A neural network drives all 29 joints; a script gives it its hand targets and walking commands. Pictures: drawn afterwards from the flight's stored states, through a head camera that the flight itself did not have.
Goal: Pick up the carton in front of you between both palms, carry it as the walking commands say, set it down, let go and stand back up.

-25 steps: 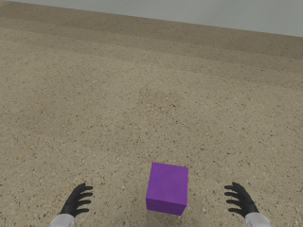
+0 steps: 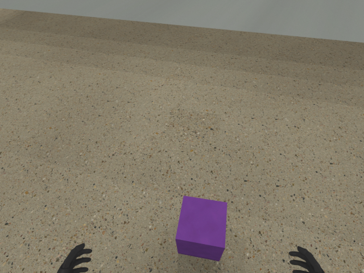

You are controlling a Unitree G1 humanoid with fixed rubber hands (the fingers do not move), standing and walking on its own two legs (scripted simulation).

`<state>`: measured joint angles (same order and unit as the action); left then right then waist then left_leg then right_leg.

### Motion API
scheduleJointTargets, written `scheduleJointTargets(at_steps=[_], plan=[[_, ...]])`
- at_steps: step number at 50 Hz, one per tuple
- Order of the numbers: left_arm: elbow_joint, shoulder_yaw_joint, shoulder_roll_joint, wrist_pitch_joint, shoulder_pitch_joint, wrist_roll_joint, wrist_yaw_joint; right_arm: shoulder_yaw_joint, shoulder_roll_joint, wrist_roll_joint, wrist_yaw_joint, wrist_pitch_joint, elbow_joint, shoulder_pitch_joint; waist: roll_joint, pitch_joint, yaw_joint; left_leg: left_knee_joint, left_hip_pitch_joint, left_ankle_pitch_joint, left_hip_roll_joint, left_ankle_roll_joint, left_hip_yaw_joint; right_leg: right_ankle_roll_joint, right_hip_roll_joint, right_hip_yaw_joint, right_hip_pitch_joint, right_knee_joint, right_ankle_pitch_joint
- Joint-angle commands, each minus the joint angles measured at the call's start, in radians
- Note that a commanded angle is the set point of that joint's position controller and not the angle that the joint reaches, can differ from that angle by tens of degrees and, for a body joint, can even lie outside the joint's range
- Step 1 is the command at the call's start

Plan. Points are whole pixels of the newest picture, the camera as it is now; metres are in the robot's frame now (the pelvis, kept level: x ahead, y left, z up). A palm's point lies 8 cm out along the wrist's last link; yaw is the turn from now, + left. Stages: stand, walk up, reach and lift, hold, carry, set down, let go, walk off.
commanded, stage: stand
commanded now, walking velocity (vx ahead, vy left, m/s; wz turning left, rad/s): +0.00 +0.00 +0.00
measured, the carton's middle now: (201, 228) +0.41 -0.05 -0.64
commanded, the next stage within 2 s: none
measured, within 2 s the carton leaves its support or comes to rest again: neither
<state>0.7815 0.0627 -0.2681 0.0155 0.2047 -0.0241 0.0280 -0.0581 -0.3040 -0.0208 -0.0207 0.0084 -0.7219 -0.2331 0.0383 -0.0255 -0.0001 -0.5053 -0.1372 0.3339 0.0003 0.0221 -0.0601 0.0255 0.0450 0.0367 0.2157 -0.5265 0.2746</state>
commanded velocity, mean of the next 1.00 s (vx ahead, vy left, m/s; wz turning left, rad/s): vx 0.00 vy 0.00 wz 0.00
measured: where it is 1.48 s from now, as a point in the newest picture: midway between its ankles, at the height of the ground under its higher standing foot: outside the picture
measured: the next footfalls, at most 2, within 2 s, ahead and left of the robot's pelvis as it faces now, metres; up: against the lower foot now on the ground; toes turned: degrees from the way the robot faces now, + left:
none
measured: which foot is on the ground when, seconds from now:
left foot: down 0.00-1.00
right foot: down 0.00-1.00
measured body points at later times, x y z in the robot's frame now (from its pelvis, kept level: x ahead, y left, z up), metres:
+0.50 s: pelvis -0.02 +0.00 +0.00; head -0.02 -0.01 +0.45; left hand +0.10 +0.29 -0.10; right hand +0.08 -0.29 -0.11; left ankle -0.04 +0.14 -0.73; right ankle +0.01 -0.10 -0.74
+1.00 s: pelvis -0.02 +0.01 +0.01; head -0.03 +0.00 +0.46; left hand +0.09 +0.30 -0.11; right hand +0.05 -0.29 -0.12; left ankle -0.04 +0.14 -0.73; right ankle +0.01 -0.10 -0.73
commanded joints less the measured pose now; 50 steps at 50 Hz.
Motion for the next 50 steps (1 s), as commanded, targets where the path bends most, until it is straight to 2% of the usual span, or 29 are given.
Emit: scheduleJointTargets(at_steps=[1,27,50], plan=[[-0.049,0.035,-0.153,0.014,-0.024,0.001,0.003,-0.028,-0.124,0.002,-0.007,0.016,0.051,0.013,-0.042,0.028,0.000,0.065,-0.028,-0.186,-0.048,-0.009,-0.031,-0.003,-0.097,0.092,-0.025,0.095,-0.234],[0.056,0.016,-0.185,0.011,-0.051,0.011,-0.002,-0.012,-0.166,0.010,-0.012,0.023,-0.058,0.014,-0.043,-0.006,0.001,0.135,-0.023,-0.109,-0.077,-0.022,-0.036,-0.003,-0.105,0.132,-0.011,0.141,-0.150],[0.123,-0.005,-0.213,0.010,-0.059,0.018,0.002,-0.006,-0.190,0.015,-0.007,0.022,-0.133,0.037,-0.044,-0.004,0.003,0.170,-0.003,-0.097,-0.092,-0.031,-0.031,-0.003,-0.110,0.157,-0.005,0.158,-0.164]])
